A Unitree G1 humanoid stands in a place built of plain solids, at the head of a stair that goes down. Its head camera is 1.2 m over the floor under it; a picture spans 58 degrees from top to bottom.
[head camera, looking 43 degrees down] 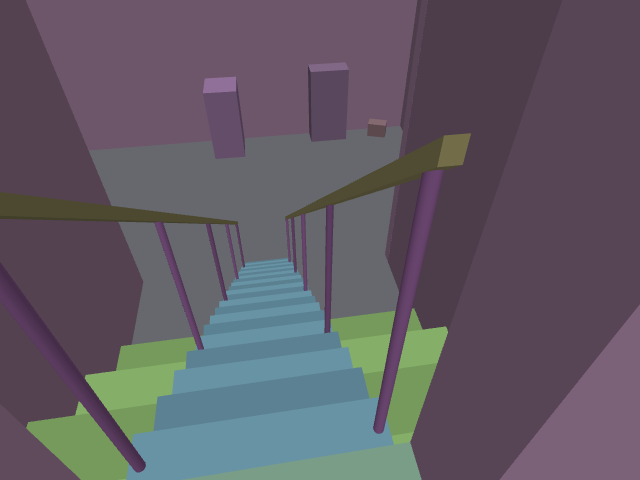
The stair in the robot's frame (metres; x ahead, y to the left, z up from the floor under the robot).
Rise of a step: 0.20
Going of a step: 0.23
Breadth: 0.81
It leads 9 degrees to the left of straight ahead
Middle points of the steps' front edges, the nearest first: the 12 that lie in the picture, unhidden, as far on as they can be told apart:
0.42 0.16 0.00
0.65 0.19 -0.19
0.88 0.23 -0.39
1.10 0.27 -0.59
1.33 0.30 -0.79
1.56 0.34 -0.98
1.79 0.37 -1.18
2.01 0.41 -1.38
2.24 0.44 -1.58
2.47 0.48 -1.77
2.69 0.52 -1.97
2.92 0.55 -2.17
